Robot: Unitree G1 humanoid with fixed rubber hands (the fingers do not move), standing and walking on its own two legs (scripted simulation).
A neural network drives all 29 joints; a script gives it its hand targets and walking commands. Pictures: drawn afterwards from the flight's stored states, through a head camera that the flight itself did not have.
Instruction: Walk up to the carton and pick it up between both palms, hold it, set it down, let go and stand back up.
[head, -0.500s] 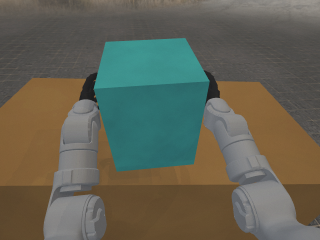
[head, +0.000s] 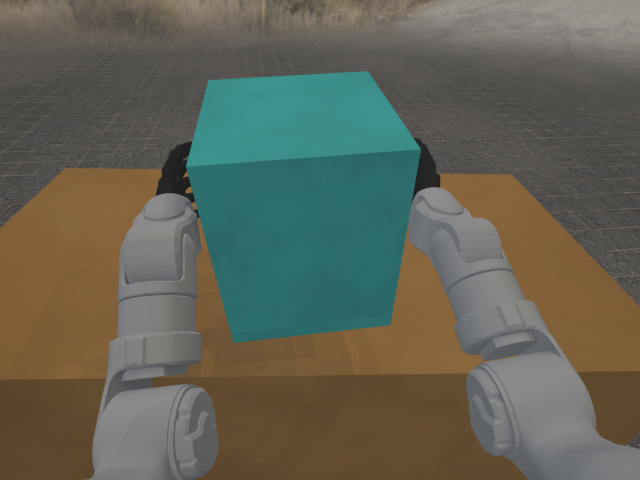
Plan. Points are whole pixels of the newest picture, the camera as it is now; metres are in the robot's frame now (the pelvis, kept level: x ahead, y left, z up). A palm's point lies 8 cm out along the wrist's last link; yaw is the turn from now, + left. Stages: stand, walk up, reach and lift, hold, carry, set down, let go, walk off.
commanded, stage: hold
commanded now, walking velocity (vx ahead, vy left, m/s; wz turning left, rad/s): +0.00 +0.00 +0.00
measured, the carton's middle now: (301, 205) +0.39 -0.01 +0.22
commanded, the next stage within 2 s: none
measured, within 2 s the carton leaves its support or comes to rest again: neither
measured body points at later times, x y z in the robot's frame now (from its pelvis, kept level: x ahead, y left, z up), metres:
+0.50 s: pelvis -0.02 -0.01 +0.00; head -0.10 +0.01 +0.44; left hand +0.37 +0.15 +0.26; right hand +0.37 -0.15 +0.27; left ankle +0.01 +0.10 -0.75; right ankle +0.03 -0.11 -0.75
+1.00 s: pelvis -0.01 -0.01 +0.00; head -0.09 +0.00 +0.44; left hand +0.38 +0.14 +0.26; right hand +0.38 -0.15 +0.27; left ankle +0.01 +0.10 -0.75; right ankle +0.02 -0.11 -0.75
